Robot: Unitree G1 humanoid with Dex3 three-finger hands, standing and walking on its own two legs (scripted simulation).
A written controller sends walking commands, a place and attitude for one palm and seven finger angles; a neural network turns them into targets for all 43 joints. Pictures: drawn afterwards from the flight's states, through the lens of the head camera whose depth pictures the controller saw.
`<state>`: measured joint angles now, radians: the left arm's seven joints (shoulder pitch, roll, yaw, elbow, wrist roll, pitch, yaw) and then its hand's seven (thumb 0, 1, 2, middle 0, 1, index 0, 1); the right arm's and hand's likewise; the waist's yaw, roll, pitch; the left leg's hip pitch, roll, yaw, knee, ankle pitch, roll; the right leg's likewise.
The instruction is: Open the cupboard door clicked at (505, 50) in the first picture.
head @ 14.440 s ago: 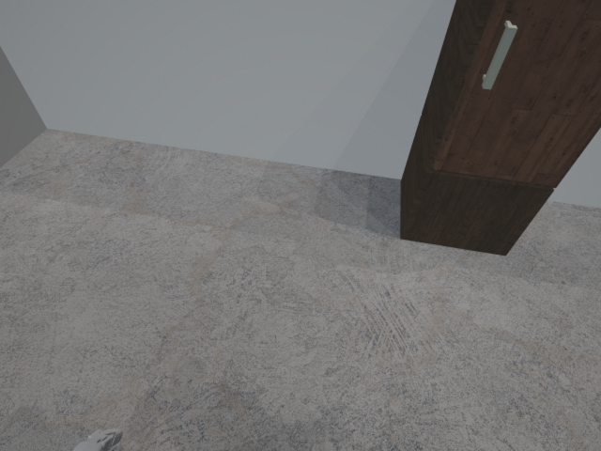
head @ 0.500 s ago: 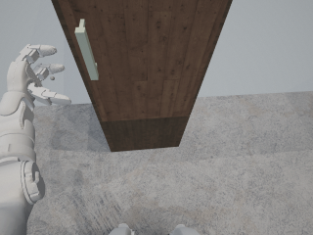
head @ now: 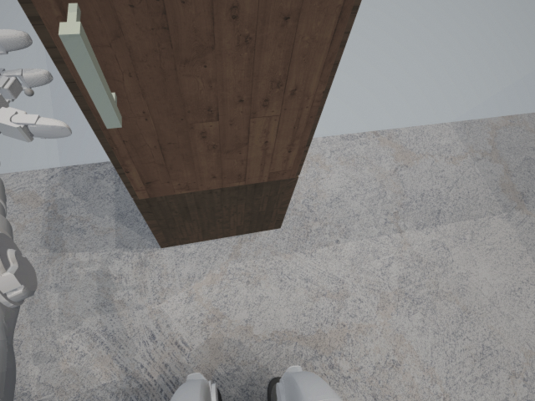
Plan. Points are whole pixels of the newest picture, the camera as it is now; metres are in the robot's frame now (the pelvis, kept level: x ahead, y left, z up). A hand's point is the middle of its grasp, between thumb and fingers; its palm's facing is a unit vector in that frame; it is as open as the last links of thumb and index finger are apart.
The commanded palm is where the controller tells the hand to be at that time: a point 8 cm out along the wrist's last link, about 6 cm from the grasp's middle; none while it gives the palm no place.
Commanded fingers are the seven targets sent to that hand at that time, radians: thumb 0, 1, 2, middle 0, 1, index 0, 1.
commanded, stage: move the hooked fingers beside the handle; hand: left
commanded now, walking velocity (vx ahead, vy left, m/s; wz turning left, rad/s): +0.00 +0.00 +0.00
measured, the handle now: (95, 72) +0.56 +0.19 +0.11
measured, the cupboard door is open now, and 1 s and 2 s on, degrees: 0 0 0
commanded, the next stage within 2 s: slide the fingers in behind the handle in 1.24 s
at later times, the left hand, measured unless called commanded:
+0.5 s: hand (29, 107) +0.49 +0.26 +0.11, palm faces +0.10 -0.99 +0.00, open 14.0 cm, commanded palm +0.47 +0.30 +0.11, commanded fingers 0.00 -0.50 0.30 -0.30 -1.20 -0.30 -1.20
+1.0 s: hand (36, 98) +0.51 +0.26 +0.11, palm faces +0.09 -1.00 +0.01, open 14.0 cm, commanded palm +0.49 +0.30 +0.10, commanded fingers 0.00 -0.50 0.30 -0.30 -1.20 -0.30 -1.20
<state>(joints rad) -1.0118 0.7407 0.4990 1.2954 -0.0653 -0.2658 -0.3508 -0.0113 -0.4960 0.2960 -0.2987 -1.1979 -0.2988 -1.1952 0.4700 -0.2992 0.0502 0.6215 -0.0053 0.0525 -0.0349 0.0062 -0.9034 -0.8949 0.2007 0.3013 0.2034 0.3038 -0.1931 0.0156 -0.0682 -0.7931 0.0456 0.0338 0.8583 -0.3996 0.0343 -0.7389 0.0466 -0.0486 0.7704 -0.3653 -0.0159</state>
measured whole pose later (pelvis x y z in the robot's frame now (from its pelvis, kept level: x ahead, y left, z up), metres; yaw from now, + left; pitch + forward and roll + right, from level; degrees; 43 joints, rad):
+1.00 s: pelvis -0.01 +0.00 -0.01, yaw +0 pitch +19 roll -4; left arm -1.04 0.73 0.48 1.30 -0.07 -0.29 -0.33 -0.01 -0.50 0.30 -0.30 -1.20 -0.30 -1.20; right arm 0.46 -0.30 0.06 0.63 -0.01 0.05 -0.03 0.01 -0.90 -0.89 0.20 0.30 0.20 0.30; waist -0.21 0.01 -0.07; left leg -0.85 0.05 0.02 0.90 -0.40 0.04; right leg -0.78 0.05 -0.06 0.80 -0.36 -0.01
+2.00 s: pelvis -0.01 +0.00 -0.01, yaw +1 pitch +17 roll -3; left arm -0.98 0.54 0.40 1.23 -0.07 -0.31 -0.20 -0.01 -0.50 0.30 -0.30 -1.20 -0.30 -1.20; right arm 0.43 -0.28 0.04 0.63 -0.01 0.04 0.00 0.01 -0.90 -0.89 0.20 0.30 0.20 0.30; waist -0.17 0.03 -0.08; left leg -0.80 0.04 0.01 0.90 -0.40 0.03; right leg -0.74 0.04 -0.07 0.82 -0.38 -0.02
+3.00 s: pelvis +0.00 -0.01 +0.00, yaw +1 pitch +18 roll -2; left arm -0.98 0.49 0.41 1.22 -0.06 -0.33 -0.13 -0.01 -0.50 0.30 -0.33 -1.21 -0.34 -1.22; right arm 0.43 -0.27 0.03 0.62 -0.02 0.03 0.01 0.01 -0.90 -0.90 0.20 0.30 0.20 0.30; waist -0.18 0.03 -0.09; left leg -0.79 0.04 0.03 0.88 -0.41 0.03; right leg -0.75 0.04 -0.05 0.81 -0.39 -0.02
